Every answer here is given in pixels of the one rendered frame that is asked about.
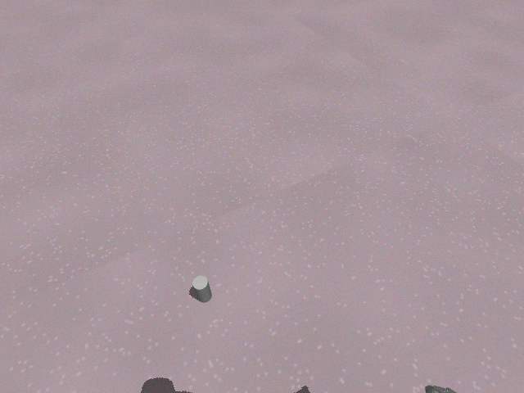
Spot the can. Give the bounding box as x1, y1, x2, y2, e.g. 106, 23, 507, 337
192, 276, 212, 303

